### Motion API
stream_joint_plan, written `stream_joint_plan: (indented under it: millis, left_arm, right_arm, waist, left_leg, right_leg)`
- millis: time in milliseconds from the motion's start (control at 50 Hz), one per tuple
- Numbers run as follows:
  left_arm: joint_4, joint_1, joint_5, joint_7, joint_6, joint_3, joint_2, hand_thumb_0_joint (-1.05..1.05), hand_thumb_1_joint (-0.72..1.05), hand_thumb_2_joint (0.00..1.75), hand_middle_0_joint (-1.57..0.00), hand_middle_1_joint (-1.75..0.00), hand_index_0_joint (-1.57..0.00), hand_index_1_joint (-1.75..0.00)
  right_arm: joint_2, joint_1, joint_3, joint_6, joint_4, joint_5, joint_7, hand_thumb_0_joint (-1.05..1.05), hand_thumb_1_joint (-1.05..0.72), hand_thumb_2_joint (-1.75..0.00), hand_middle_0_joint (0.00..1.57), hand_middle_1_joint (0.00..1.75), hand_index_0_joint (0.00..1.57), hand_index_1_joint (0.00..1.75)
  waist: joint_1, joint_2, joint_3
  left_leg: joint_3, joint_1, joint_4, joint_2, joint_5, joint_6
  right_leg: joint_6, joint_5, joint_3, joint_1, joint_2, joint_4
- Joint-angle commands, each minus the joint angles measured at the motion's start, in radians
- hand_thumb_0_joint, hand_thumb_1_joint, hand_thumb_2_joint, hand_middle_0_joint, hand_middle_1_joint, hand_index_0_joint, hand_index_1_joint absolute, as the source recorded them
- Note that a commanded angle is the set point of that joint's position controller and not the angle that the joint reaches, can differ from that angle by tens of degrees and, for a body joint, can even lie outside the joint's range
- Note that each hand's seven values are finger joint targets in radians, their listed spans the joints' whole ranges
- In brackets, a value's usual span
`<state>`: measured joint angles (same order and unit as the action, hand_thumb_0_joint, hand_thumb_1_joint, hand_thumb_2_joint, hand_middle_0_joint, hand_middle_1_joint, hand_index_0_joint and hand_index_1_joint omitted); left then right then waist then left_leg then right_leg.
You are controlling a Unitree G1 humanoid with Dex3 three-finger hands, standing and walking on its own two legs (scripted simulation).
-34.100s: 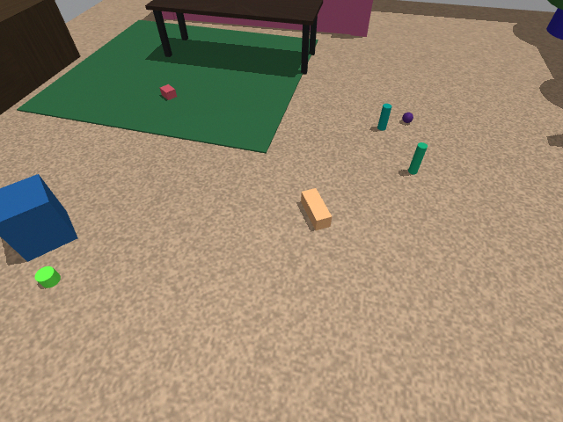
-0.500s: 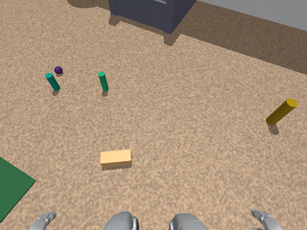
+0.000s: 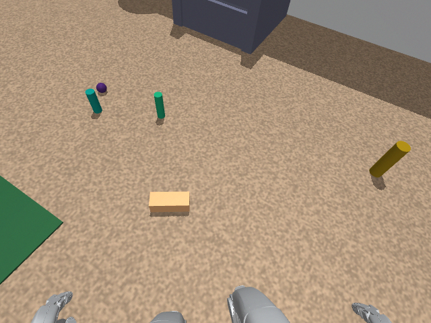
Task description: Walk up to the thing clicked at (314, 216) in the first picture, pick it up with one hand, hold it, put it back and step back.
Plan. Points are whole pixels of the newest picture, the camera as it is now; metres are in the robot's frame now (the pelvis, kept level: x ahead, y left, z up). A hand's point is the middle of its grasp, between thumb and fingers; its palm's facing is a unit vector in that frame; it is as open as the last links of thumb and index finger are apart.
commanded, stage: step back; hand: left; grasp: from above
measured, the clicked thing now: (170, 201) +0.67 +0.18 -0.73
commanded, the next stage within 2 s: none
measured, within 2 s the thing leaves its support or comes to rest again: neither
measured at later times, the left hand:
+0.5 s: hand out of the picture -0.06 +0.23 -0.13, palm faces -0.02 -0.90 -0.43, open 7.4 cm
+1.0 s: hand out of the picture -0.29 +0.20 -0.15, palm faces -0.05 -0.91 -0.41, open 7.4 cm
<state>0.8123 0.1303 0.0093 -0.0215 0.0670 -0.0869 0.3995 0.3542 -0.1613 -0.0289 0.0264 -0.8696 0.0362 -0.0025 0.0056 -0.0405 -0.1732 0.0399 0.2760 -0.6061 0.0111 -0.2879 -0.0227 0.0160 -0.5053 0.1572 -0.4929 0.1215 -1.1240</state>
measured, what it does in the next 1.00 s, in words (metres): walks backwards: right foot, then left foot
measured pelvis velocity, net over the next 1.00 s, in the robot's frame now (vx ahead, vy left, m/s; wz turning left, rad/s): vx -0.35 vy -0.07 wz -0.05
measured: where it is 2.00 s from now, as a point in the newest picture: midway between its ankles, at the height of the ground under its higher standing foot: outside the picture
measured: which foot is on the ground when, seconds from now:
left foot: down 0.00-0.28, up 0.30-0.56, down 0.58-0.94, up 0.96-1.00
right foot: up 0.00-0.22, down 0.24-0.60, up 0.62-0.90, down 0.92-1.00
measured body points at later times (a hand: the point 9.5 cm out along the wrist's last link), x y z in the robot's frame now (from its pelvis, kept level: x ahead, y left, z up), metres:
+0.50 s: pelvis -0.17 -0.04 +0.00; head -0.11 -0.06 +0.44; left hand -0.06 +0.28 -0.10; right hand -0.09 -0.36 -0.13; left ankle -0.18 +0.09 -0.68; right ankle -0.12 -0.16 -0.73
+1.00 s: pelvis -0.35 -0.07 -0.01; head -0.30 -0.08 +0.44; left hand -0.28 +0.25 -0.12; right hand -0.23 -0.39 -0.13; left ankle -0.24 +0.08 -0.70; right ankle -0.37 -0.18 -0.73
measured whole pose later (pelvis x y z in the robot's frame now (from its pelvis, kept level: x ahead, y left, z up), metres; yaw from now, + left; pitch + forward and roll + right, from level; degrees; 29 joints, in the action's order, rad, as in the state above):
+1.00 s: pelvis -0.35 -0.07 -0.01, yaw -3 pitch -2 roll +0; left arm 0.89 0.22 0.04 0.00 0.03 -0.07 0.36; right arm 0.41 -0.09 -0.06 0.07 -0.83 0.02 -0.02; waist -0.03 0.04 -0.15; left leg 0.11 0.53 -0.86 0.01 -0.42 0.01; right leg 0.03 -0.40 0.02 -0.25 0.03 -0.68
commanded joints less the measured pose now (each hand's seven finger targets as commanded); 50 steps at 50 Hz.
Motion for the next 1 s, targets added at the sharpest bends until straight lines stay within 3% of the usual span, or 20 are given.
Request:
stream_joint_plan:
  millis: [0, 100, 200, 220, 240, 260, 340, 440, 540, 560, 580, 600, 660, 780, 840, 880, 900, 920, 940, 980]
  left_arm:
    - [-0.057, 0.082, 0.007, -0.003, -0.027, -0.061, 0.169, 0.0, 0.9, 0.9, -0.2, -0.3, -0.2, -0.3]
    - [-0.078, 0.059, 0.009, 0.004, -0.032, -0.052, 0.156, 0.0, 0.9, 0.9, -0.2, -0.3, -0.2, -0.3]
    - [0.014, 0.227, 0.014, 0.017, -0.045, -0.059, 0.147, 0.0, 0.9, 0.9, -0.2, -0.3, -0.2, -0.3]
    - [0.009, 0.221, 0.03, 0.016, -0.05, -0.069, 0.188, 0.0, 0.9, 0.9, -0.2, -0.3, -0.2, -0.3]
    - [-0.013, 0.214, 0.04, 0.017, -0.054, -0.094, 0.28, 0.0, 0.9, 0.9, -0.2, -0.3, -0.2, -0.3]
    - [-0.059, 0.129, 0.037, 0.014, -0.05, -0.106, 0.38, 0.0, 0.9, 0.9, -0.2, -0.3, -0.2, -0.3]
    - [-0.107, -0.077, 0.036, -0.004, -0.06, -0.073, 0.232, 0.0, 0.9, 0.9, -0.2, -0.3, -0.2, -0.3]
    - [-0.099, 0.052, 0.038, -0.02, -0.052, -0.064, 0.217, 0.0, 0.9, 0.9, -0.2, -0.3, -0.2, -0.3]
    - [-0.118, 0.011, 0.011, -0.011, -0.025, -0.039, 0.204, 0.0, 0.9, 0.9, -0.2, -0.3, -0.2, -0.3]
    - [-0.121, 0.041, 0.008, -0.006, -0.021, -0.029, 0.169, 0.0, 0.9, 0.9, -0.2, -0.3, -0.2, -0.3]
    - [-0.136, 0.005, -0.003, -0.01, -0.025, -0.025, 0.155, 0.0, 0.9, 0.9, -0.2, -0.3, -0.2, -0.3]
    - [-0.127, -0.064, 0.011, -0.023, -0.021, -0.052, 0.193, 0.0, 0.9, 0.9, -0.2, -0.3, -0.2, -0.3]
    - [-0.06, 0.036, -0.009, -0.017, -0.011, -0.049, 0.173, 0.0, 0.9, 0.9, -0.2, -0.3, -0.2, -0.3]
    - [-0.046, 0.043, 0.011, 0.003, -0.033, -0.039, 0.162, 0.0, 0.9, 0.9, -0.2, -0.3, -0.2, -0.3]
    - [-0.002, 0.111, 0.012, 0.007, -0.042, -0.036, 0.154, 0.0, 0.9, 0.9, -0.2, -0.3, -0.2, -0.3]
    - [0.052, 0.208, 0.02, 0.004, -0.053, -0.04, 0.162, 0.0, 0.9, 0.9, -0.2, -0.3, -0.2, -0.3]
    - [0.039, 0.186, 0.036, 0.004, -0.061, -0.057, 0.217, 0.0, 0.9, 0.9, -0.2, -0.3, -0.2, -0.3]
    - [0.014, 0.153, 0.036, 0.007, -0.058, -0.089, 0.342, 0.0, 0.9, 0.9, -0.2, -0.3, -0.2, -0.3]
    - [-0.017, 0.1, 0.038, 0.0, -0.063, -0.093, 0.385, 0.0, 0.9, 0.9, -0.2, -0.3, -0.2, -0.3]
    - [-0.044, -0.047, 0.031, -0.01, -0.075, -0.056, 0.272, 0.0, 0.9, 0.9, -0.2, -0.3, -0.2, -0.3]
  right_arm:
    - [0.251, 0.039, -0.082, -0.035, 0.108, -0.006, -0.027, 0.0, -0.9, -0.9, 0.2, 0.3, 0.2, 0.3]
    - [0.283, -0.012, -0.095, -0.026, 0.124, -0.007, -0.031, 0.0, -0.9, -0.9, 0.2, 0.3, 0.2, 0.3]
    - [0.302, 0.059, -0.095, 0.004, 0.148, -0.016, -0.022, 0.0, -0.9, -0.9, 0.2, 0.3, 0.2, 0.3]
    - [0.268, 0.04, -0.085, 0.009, 0.15, -0.025, -0.021, 0.0, -0.9, -0.9, 0.2, 0.3, 0.2, 0.3]
    - [0.208, 0.047, -0.071, 0.007, 0.173, -0.035, -0.019, 0.0, -0.9, -0.9, 0.2, 0.3, 0.2, 0.3]
    - [0.221, 0.104, -0.083, 0.009, 0.178, -0.033, -0.04, 0.0, -0.9, -0.9, 0.2, 0.3, 0.2, 0.3]
    - [0.233, -0.042, -0.08, -0.001, 0.1, -0.043, -0.036, 0.0, -0.9, -0.9, 0.2, 0.3, 0.2, 0.3]
    - [0.207, -0.009, -0.066, -0.007, 0.117, -0.026, -0.032, 0.0, -0.9, -0.9, 0.2, 0.3, 0.2, 0.3]
    - [0.212, -0.133, -0.084, -0.018, 0.059, -0.011, -0.024, 0.0, -0.9, -0.9, 0.2, 0.3, 0.2, 0.3]
    - [0.266, -0.114, -0.098, -0.023, 0.067, 0.001, -0.024, 0.0, -0.9, -0.9, 0.2, 0.3, 0.2, 0.3]
    - [0.39, -0.055, -0.115, -0.018, 0.092, 0.001, -0.014, 0.0, -0.9, -0.9, 0.2, 0.3, 0.2, 0.3]
    - [0.419, -0.05, -0.123, -0.02, 0.099, 0.003, -0.011, 0.0, -0.9, -0.9, 0.2, 0.3, 0.2, 0.3]
    - [0.297, 0.068, -0.083, -0.025, 0.098, 0.008, -0.027, 0.0, -0.9, -0.9, 0.2, 0.3, 0.2, 0.3]
    - [0.269, 0.006, -0.087, -0.009, 0.106, 0.006, -0.024, 0.0, -0.9, -0.9, 0.2, 0.3, 0.2, 0.3]
    - [0.301, 0.025, -0.089, 0.012, 0.106, -0.002, -0.019, 0.0, -0.9, -0.9, 0.2, 0.3, 0.2, 0.3]
    - [0.283, 0.053, -0.081, 0.026, 0.108, -0.016, -0.014, 0.0, -0.9, -0.9, 0.2, 0.3, 0.2, 0.3]
    - [0.227, 0.03, -0.066, 0.023, 0.115, -0.019, -0.01, 0.0, -0.9, -0.9, 0.2, 0.3, 0.2, 0.3]
    - [0.185, 0.091, -0.061, 0.015, 0.149, -0.023, -0.023, 0.0, -0.9, -0.9, 0.2, 0.3, 0.2, 0.3]
    - [0.225, 0.117, -0.082, 0.021, 0.146, -0.017, -0.035, 0.0, -0.9, -0.9, 0.2, 0.3, 0.2, 0.3]
    - [0.242, 0.038, -0.082, 0.023, 0.09, -0.026, -0.031, 0.0, -0.9, -0.9, 0.2, 0.3, 0.2, 0.3]
  waist:
    - [-0.014, 0.164, 0.19]
    - [0.032, 0.219, 0.208]
    - [-0.035, 0.24, 0.278]
    - [-0.028, 0.165, 0.251]
    - [-0.038, -0.106, 0.205]
    - [-0.091, -0.255, 0.15]
    - [0.032, -0.107, 0.114]
    - [-0.06, -0.148, 0.177]
    - [-0.004, -0.106, 0.231]
    - [-0.018, 0.035, 0.243]
    - [-0.008, 0.265, 0.209]
    - [0.05, 0.259, 0.182]
    - [-0.047, 0.133, 0.156]
    - [0.017, 0.208, 0.2]
    - [-0.006, 0.262, 0.247]
    - [-0.042, 0.219, 0.277]
    - [-0.025, 0.084, 0.243]
    - [-0.076, -0.202, 0.195]
    - [-0.098, -0.199, 0.125]
    - [0.014, -0.008, 0.094]
  left_leg:
    - [0.209, -0.164, 0.161, -0.251, 0.484, -0.214]
    - [0.203, -0.2, 0.132, -0.288, 0.493, -0.245]
    - [0.134, -0.019, 0.053, -0.2, 0.271, -0.131]
    - [0.131, 0.124, 0.0, -0.147, 0.125, -0.073]
    - [0.069, 0.326, -0.206, 0.034, -0.151, -0.001]
    - [0.08, 0.245, -0.468, 0.084, -0.338, 0.027]
    - [0.123, 0.198, -0.625, 0.108, -0.18, 0.026]
    - [0.056, 0.223, -0.329, 0.052, -0.246, 0.043]
    - [-0.031, -0.059, 0.199, 0.01, 0.08, -0.004]
    - [0.197, -0.137, 0.229, -0.14, 0.149, -0.058]
    - [0.454, -0.07, 0.268, -0.353, 0.262, -0.195]
    - [0.549, 0.096, 0.304, -0.433, 0.282, -0.3]
    - [0.246, 0.067, 0.226, -0.273, 0.357, -0.203]
    - [0.207, -0.142, 0.164, -0.26, 0.336, -0.233]
    - [0.175, -0.12, 0.122, -0.238, 0.34, -0.183]
    - [0.126, -0.002, 0.049, -0.186, 0.203, -0.108]
    - [0.095, 0.185, -0.056, -0.091, 0.03, -0.048]
    - [0.05, 0.313, -0.262, 0.089, -0.268, 0.014]
    - [0.149, 0.255, -0.477, 0.046, -0.328, 0.042]
    - [0.194, 0.224, -0.602, 0.086, -0.197, 0.025]
  right_leg:
    - [-0.038, 0.008, 0.032, -0.035, -0.018, -0.117]
    - [-0.055, -0.028, -0.038, 0.038, -0.073, 0.16]
    - [0.004, 0.235, -0.169, 0.359, -0.086, 0.684]
    - [0.029, 0.236, -0.065, 0.416, -0.133, 0.698]
    - [0.111, 0.219, 0.254, 0.409, -0.349, 0.757]
    - [0.284, 0.244, 0.446, 0.104, -0.55, 0.849]
    - [0.188, 0.514, 0.076, 0.121, -0.355, 0.699]
    - [0.197, 0.672, 0.077, 0.392, -0.379, 0.626]
    - [0.11, 0.557, 0.028, 0.288, -0.326, 0.484]
    - [0.056, 0.372, -0.014, 0.142, -0.245, 0.391]
    - [0.001, -0.02, -0.154, 0.011, -0.061, 0.228]
    - [-0.006, -0.18, -0.027, 0.07, -0.056, 0.004]
    - [0.014, -0.014, 0.055, 0.038, -0.018, -0.191]
    - [-0.048, -0.037, -0.077, 0.059, -0.077, 0.178]
    - [-0.02, 0.064, -0.154, 0.211, -0.093, 0.508]
    - [0.01, 0.218, -0.164, 0.36, -0.092, 0.715]
    - [0.047, 0.159, 0.043, 0.423, -0.2, 0.733]
    - [0.184, 0.193, 0.333, 0.287, -0.449, 0.803]
    - [0.304, 0.182, 0.483, 0.06, -0.589, 0.868]
    - [0.213, 0.385, 0.177, 0.068, -0.424, 0.749]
